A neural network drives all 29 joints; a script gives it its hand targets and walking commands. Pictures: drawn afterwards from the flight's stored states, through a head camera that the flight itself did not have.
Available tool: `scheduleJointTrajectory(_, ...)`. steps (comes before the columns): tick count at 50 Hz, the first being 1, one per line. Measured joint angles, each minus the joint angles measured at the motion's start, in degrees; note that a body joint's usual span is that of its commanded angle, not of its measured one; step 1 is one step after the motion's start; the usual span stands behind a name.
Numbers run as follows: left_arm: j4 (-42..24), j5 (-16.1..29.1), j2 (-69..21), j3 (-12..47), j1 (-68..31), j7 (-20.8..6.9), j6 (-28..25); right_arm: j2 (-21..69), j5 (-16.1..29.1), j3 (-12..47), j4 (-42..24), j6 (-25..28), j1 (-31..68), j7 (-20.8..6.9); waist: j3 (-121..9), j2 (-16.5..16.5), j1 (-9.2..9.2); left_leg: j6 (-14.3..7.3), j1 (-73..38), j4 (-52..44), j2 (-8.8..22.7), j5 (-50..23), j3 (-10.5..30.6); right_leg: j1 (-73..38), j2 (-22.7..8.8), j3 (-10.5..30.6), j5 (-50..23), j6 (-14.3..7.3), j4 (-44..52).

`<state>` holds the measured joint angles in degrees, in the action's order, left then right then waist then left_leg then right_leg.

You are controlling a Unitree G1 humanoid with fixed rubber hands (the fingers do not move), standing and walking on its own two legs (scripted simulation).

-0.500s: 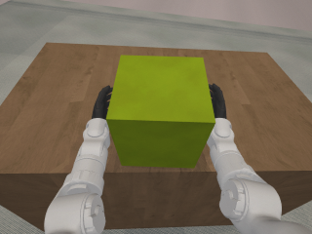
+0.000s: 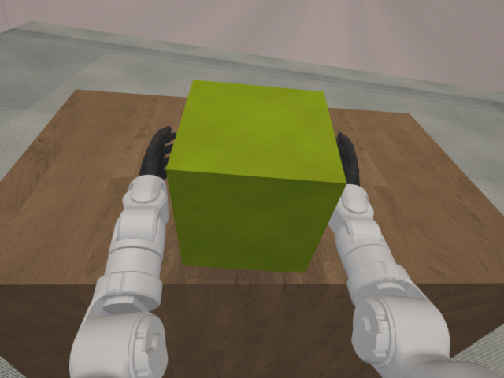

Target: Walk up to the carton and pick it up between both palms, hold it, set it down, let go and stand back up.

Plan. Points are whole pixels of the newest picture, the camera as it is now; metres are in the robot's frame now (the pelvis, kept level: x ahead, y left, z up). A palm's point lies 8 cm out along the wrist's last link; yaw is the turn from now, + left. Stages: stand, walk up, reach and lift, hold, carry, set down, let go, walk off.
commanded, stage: reach and lift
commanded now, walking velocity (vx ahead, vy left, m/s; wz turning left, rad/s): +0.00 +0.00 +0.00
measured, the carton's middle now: (251, 180) +0.42 +0.01 +0.13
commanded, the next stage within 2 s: hold in 1.46 s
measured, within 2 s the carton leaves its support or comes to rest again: neither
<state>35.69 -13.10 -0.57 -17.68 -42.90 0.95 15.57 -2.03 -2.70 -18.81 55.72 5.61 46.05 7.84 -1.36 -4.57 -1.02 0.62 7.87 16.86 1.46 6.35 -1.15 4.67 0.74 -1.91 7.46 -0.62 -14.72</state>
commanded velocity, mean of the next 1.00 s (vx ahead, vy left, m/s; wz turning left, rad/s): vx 0.00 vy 0.00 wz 0.00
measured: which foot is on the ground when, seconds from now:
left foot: down 0.00-1.00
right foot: down 0.00-1.00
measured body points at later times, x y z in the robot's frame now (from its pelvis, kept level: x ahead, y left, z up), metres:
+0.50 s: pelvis -0.02 +0.00 +0.00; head -0.07 +0.04 +0.44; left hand +0.38 +0.17 +0.20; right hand +0.39 -0.14 +0.20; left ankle +0.03 +0.12 -0.75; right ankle +0.01 -0.11 -0.75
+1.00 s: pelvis +0.00 +0.00 +0.00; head -0.05 +0.03 +0.44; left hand +0.39 +0.16 +0.22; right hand +0.41 -0.15 +0.23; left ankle +0.03 +0.12 -0.75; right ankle +0.01 -0.11 -0.75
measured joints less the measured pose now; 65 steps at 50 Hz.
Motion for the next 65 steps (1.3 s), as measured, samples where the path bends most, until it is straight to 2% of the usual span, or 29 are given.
scheduleJointTrajectory(8,-6.63,-0.69,0.21,1.52,0.65,0.20,8.43,-0.56,3.76,2.64,-2.61,-5.63,0.41,-0.11,0.92,-0.20,1.50,-0.34,-1.84,0.61,-0.49,0.00,0.45,-1.96,-0.48,-0.48,0.31,0.32,-0.82)
scheduleJointTrajectory(16,-9.03,-1.60,0.38,1.41,-1.14,0.04,14.39,-1.30,5.28,3.52,-4.28,-10.98,2.08,-0.04,1.56,0.03,2.17,-0.67,-2.54,1.01,-0.81,-0.39,0.49,-2.25,-0.83,-0.55,0.48,0.51,-2.20)
scheduleJointTrajectory(25,-8.38,-1.63,1.43,0.33,-4.05,-0.48,19.64,-2.03,6.37,4.44,-3.55,-16.46,5.33,0.78,1.62,0.35,2.76,-0.94,-2.05,1.91,-1.07,-0.31,0.72,-1.54,-1.11,-0.79,1.05,0.63,-3.84)
scheduleJointTrajectory(31,-10.21,-1.03,2.16,0.95,-4.59,-0.40,21.74,-2.86,8.81,6.82,-5.29,-18.56,6.01,1.58,1.04,0.88,3.08,-0.87,-1.44,2.69,-0.93,0.25,0.93,-1.45,-0.96,-0.98,1.16,0.62,-3.64)
scheduleJointTrajectory(38,-14.10,-0.70,2.72,1.57,-3.70,-0.55,24.98,-3.89,12.75,10.25,-7.73,-21.74,6.61,2.81,0.84,1.33,4.79,-0.71,-1.35,3.83,-0.89,1.27,1.77,-2.41,-0.85,-1.80,1.60,0.64,-3.16)
scheduleJointTrajectory(50,-20.54,-0.25,2.20,1.24,-0.67,-0.82,28.68,-5.92,18.66,16.43,-13.37,-26.56,5.58,5.18,0.75,2.17,5.94,-0.50,-2.14,4.60,-0.43,2.79,1.71,-3.75,-0.38,-1.67,2.31,0.60,-2.56)
scheduleJointTrajectory(58,-24.94,0.15,2.08,0.82,0.97,-1.26,30.40,-5.77,19.89,17.61,-18.13,-28.77,4.20,6.57,0.70,2.51,6.46,-0.27,-2.77,4.80,-0.39,3.32,2.02,-4.63,-0.30,-1.97,2.80,0.50,-2.45)
scheduleJointTrajectory(65,-24.13,-0.45,2.09,0.22,-0.15,-1.91,31.49,-5.37,19.34,16.33,-18.26,-30.70,4.90,6.80,0.18,2.79,6.45,-0.20,-3.18,4.69,-0.38,3.47,2.01,-4.94,-0.29,-1.94,3.04,0.42,-2.55)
